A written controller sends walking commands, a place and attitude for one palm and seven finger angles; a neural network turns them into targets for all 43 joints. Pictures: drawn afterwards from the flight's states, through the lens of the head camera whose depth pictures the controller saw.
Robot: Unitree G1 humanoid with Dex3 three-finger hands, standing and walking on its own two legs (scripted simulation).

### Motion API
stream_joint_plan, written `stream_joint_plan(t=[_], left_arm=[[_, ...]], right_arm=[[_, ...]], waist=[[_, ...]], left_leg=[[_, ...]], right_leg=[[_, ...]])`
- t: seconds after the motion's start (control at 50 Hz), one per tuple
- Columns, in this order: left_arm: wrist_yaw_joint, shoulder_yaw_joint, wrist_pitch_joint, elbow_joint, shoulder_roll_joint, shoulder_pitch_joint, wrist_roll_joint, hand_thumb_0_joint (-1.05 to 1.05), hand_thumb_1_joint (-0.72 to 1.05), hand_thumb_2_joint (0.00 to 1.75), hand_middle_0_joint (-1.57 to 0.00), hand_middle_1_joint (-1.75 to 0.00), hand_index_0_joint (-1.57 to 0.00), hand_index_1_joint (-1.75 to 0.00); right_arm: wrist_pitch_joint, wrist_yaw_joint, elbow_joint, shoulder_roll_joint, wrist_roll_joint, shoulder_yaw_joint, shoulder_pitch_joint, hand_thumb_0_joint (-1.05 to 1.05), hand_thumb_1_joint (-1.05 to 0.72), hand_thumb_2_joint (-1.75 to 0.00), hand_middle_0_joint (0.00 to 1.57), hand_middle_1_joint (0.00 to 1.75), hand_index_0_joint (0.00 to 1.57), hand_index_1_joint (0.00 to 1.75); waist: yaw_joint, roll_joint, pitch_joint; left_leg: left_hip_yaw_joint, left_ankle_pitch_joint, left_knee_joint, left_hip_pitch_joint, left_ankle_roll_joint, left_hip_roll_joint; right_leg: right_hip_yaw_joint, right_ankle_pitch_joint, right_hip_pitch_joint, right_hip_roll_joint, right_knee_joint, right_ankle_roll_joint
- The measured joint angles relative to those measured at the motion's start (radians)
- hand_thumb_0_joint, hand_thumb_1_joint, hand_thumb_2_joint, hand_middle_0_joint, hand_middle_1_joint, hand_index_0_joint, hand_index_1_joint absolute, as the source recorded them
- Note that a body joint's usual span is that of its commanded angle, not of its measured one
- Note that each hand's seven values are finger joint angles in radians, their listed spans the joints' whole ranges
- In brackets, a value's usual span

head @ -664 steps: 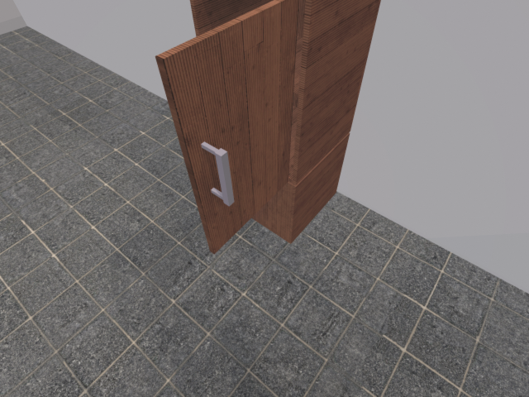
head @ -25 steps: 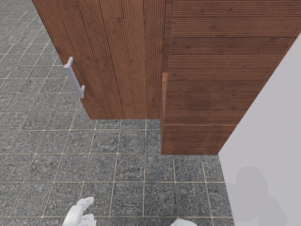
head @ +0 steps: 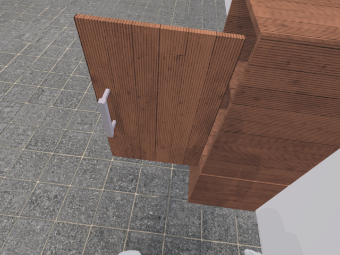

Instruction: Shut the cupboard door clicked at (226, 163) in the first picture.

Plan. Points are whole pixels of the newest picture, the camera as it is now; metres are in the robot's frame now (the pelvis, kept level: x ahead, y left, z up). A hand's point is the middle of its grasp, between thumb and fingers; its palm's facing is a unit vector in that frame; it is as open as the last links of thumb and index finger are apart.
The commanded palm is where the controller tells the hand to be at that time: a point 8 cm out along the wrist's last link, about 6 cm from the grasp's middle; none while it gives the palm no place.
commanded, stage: come to a stop and stand still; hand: left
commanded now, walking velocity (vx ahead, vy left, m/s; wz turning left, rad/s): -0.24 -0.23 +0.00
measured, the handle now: (108, 114) +0.49 +0.24 -0.02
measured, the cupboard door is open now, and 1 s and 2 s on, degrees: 91 91 91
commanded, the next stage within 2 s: look again from close up in 0.84 s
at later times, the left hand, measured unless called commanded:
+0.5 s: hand out of the picture +0.01 +0.12 -0.16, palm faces +0.01 -0.98 -0.21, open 7.3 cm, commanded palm none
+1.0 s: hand out of the picture +0.02 +0.17 -0.17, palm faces +0.03 -0.96 -0.27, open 7.4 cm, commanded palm none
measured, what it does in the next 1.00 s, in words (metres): steps on the spot: right foot, then left foot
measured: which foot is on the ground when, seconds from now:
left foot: down 0.00-0.34, up 0.36-0.56, down 0.58-1.00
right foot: up 0.00-0.28, down 0.30-1.00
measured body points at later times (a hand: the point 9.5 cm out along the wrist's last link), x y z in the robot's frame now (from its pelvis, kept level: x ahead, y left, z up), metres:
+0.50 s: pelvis -0.02 -0.06 +0.01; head -0.01 -0.07 +0.46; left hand +0.01 +0.17 -0.14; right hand -0.03 -0.31 -0.15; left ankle -0.01 +0.07 -0.71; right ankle -0.07 -0.18 -0.73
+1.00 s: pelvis -0.03 -0.03 +0.00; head -0.03 -0.03 +0.45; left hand +0.02 +0.22 -0.15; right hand +0.07 -0.27 -0.14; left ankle -0.03 +0.06 -0.73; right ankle -0.07 -0.18 -0.73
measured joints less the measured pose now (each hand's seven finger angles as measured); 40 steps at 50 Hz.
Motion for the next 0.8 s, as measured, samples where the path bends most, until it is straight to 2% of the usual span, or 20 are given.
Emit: stream_joint_plan(t=[0.08,0.14,0.18,0.22,0.28,0.3,0.32,0.36,0.4,0.48,0.52,0.56,0.6,0.66,0.74,0.8], left_arm=[[-0.009,0.017,0.027,-0.053,0.005,-0.041,0.005,0.01,0.91,0.90,-0.20,-0.30,-0.20,-0.30],[-0.014,0.036,0.036,-0.092,0.022,-0.062,0.009,0.01,0.91,0.90,-0.20,-0.30,-0.20,-0.30],[-0.018,0.044,0.039,-0.112,0.031,-0.073,0.011,0.01,0.91,0.90,-0.20,-0.30,-0.20,-0.30],[-0.021,0.048,0.037,-0.124,0.036,-0.082,0.013,0.01,0.91,0.90,-0.20,-0.30,-0.20,-0.30],[-0.022,0.045,0.017,-0.137,0.041,-0.085,0.013,0.01,0.91,0.90,-0.20,-0.30,-0.20,-0.30],[-0.021,0.043,0.006,-0.143,0.048,-0.076,0.014,0.01,0.91,0.90,-0.20,-0.30,-0.20,-0.30],[-0.016,0.042,-0.004,-0.139,0.049,-0.073,0.017,0.01,0.91,0.90,-0.20,-0.30,-0.20,-0.30],[-0.012,0.027,-0.006,-0.123,0.029,-0.069,0.020,0.01,0.91,0.90,-0.19,-0.30,-0.20,-0.30],[-0.014,0.012,-0.009,-0.110,0.009,-0.057,0.020,0.01,0.91,0.90,-0.20,-0.30,-0.20,-0.30],[-0.018,-0.001,-0.024,-0.092,-0.021,-0.048,0.017,0.01,0.91,0.90,-0.20,-0.30,-0.20,-0.30],[-0.012,0.003,-0.030,-0.083,-0.018,-0.051,0.019,0.01,0.92,0.90,-0.20,-0.30,-0.20,-0.30],[-0.013,0.005,-0.036,-0.078,-0.012,-0.055,0.015,0.01,0.93,0.90,-0.20,-0.30,-0.21,-0.30],[-0.013,0.008,-0.034,-0.071,-0.004,-0.065,0.007,0.01,0.93,0.90,-0.20,-0.30,-0.21,-0.30],[-0.005,0.012,-0.021,-0.061,0.010,-0.077,0.003,0.01,0.92,0.90,-0.20,-0.30,-0.20,-0.30],[-0.005,-0.005,-0.008,-0.052,0.016,-0.082,0.004,0.01,0.92,0.90,-0.20,-0.30,-0.20,-0.30],[0.002,-0.012,-0.027,-0.093,0.017,-0.054,0.011,0.01,0.91,0.90,-0.20,-0.30,-0.20,-0.30]], right_arm=[[0.024,-0.008,-0.019,0.017,0.001,0.000,-0.028,0.00,-0.91,-0.90,0.20,0.30,0.21,0.30],[0.035,-0.006,-0.019,0.020,0.000,-0.007,-0.023,0.00,-0.91,-0.89,0.20,0.30,0.21,0.30],[0.041,-0.004,-0.015,0.013,-0.002,-0.018,-0.012,0.00,-0.91,-0.89,0.20,0.30,0.21,0.30],[0.046,0.002,-0.009,-0.004,-0.007,-0.029,0.003,0.00,-0.91,-0.89,0.20,0.30,0.21,0.30],[0.055,0.011,0.003,-0.030,-0.011,-0.045,0.041,0.00,-0.91,-0.89,0.20,0.30,0.21,0.30],[0.060,0.015,0.007,-0.033,-0.008,-0.049,0.060,0.00,-0.91,-0.89,0.20,0.30,0.21,0.30],[0.068,0.019,0.015,-0.038,-0.003,-0.053,0.072,0.00,-0.91,-0.90,0.20,0.30,0.21,0.30],[0.085,0.029,0.029,-0.057,-0.001,-0.059,0.101,0.00,-0.91,-0.90,0.20,0.30,0.21,0.30],[0.089,0.037,0.042,-0.070,-0.004,-0.061,0.134,0.00,-0.91,-0.90,0.20,0.30,0.20,0.30],[0.080,0.042,0.060,-0.073,-0.002,-0.058,0.178,0.00,-0.91,-0.90,0.19,0.30,0.20,0.30],[0.072,0.041,0.064,-0.066,0.001,-0.052,0.189,0.00,-0.91,-0.90,0.19,0.30,0.20,0.30],[0.063,0.036,0.066,-0.059,0.004,-0.047,0.194,0.00,-0.91,-0.90,0.19,0.30,0.20,0.30],[0.050,0.029,0.071,-0.051,0.005,-0.040,0.191,0.00,-0.91,-0.90,0.19,0.30,0.20,0.30],[0.042,0.019,0.073,-0.026,0.004,-0.029,0.171,0.00,-0.91,-0.90,0.19,0.30,0.20,0.30],[0.038,0.016,0.055,-0.007,0.004,-0.012,0.146,0.00,-0.91,-0.90,0.19,0.30,0.20,0.30],[0.024,0.019,-0.005,-0.017,-0.002,-0.019,0.140,0.00,-0.91,-0.90,0.20,0.30,0.21,0.30]], waist=[[-0.006,0.025,0.024],[-0.010,0.034,0.025],[-0.017,0.046,0.021],[-0.029,0.062,0.014],[-0.047,0.079,-0.003],[-0.050,0.063,-0.017],[-0.048,0.054,-0.024],[-0.054,0.070,-0.030],[-0.055,0.074,-0.047],[-0.053,0.059,-0.057],[-0.049,0.046,-0.050],[-0.047,0.038,-0.040],[-0.047,0.031,-0.027],[-0.033,0.009,-0.013],[-0.029,0.019,-0.010],[-0.038,0.052,-0.028]], left_leg=[[0.002,0.033,-0.032,-0.014,0.003,0.023],[0.007,0.051,-0.044,-0.030,-0.008,0.043],[0.007,0.060,-0.048,-0.039,-0.017,0.057],[0.002,0.068,-0.048,-0.048,-0.027,0.069],[-0.012,0.071,-0.028,-0.067,-0.046,0.079],[-0.008,0.055,-0.008,-0.080,-0.053,0.069],[-0.011,0.009,0.024,-0.092,-0.063,0.061],[-0.053,-0.130,0.075,-0.093,-0.066,0.046],[-0.070,-0.161,0.123,-0.084,-0.066,0.024],[-0.071,-0.167,0.167,-0.035,-0.074,-0.004],[-0.063,-0.174,0.121,0.008,-0.080,-0.015],[-0.056,-0.128,0.027,0.061,-0.082,-0.023],[-0.056,-0.057,-0.040,0.095,-0.054,-0.030],[-0.048,-0.083,-0.025,0.097,-0.022,-0.040],[-0.049,-0.083,-0.040,0.110,-0.018,-0.039],[-0.056,-0.098,0.003,0.072,-0.018,-0.031]], right_leg=[[0.025,0.023,-0.128,0.026,0.203,0.005],[0.038,0.062,-0.184,0.028,0.273,0.011],[0.036,0.074,-0.183,0.019,0.240,0.010],[0.025,0.078,-0.148,0.007,0.140,0.005],[0.004,0.136,-0.040,-0.002,-0.110,-0.007],[0.009,0.155,0.006,-0.014,-0.215,-0.015],[0.015,0.199,0.015,-0.020,-0.249,-0.001],[0.005,0.212,0.029,-0.013,-0.248,0.000],[0.000,0.218,0.050,-0.013,-0.276,-0.008],[0.000,0.238,0.080,-0.014,-0.329,-0.015],[-0.002,0.237,0.082,-0.016,-0.331,-0.014],[-0.008,0.225,0.076,-0.019,-0.314,-0.010],[-0.017,0.203,0.064,-0.024,-0.278,-0.002],[-0.010,0.198,0.067,-0.034,-0.272,0.011],[-0.011,0.213,0.088,-0.031,-0.304,0.009],[-0.018,0.211,0.068,-0.025,-0.293,0.008]])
